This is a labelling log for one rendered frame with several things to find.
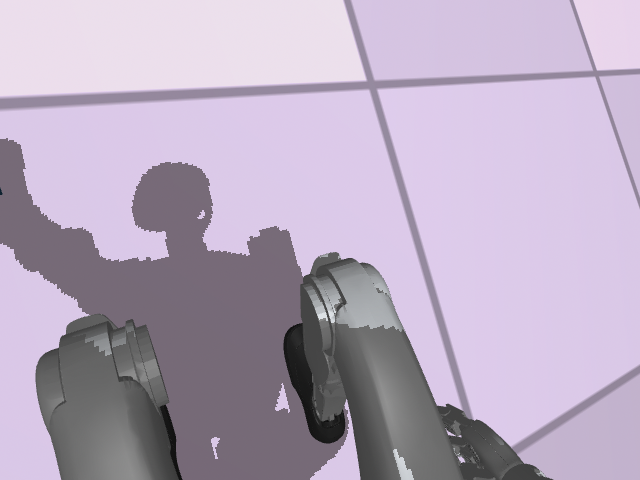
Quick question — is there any right robot hand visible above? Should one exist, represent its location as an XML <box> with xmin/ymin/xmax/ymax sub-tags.
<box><xmin>437</xmin><ymin>404</ymin><xmax>524</xmax><ymax>480</ymax></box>

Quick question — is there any right robot arm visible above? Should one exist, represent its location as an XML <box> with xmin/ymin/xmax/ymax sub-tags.
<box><xmin>502</xmin><ymin>464</ymin><xmax>553</xmax><ymax>480</ymax></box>

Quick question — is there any right robot foot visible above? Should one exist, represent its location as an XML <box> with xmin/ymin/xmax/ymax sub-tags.
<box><xmin>283</xmin><ymin>323</ymin><xmax>345</xmax><ymax>443</ymax></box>

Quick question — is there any left robot foot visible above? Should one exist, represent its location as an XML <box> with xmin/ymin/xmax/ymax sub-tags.
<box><xmin>160</xmin><ymin>404</ymin><xmax>182</xmax><ymax>480</ymax></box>

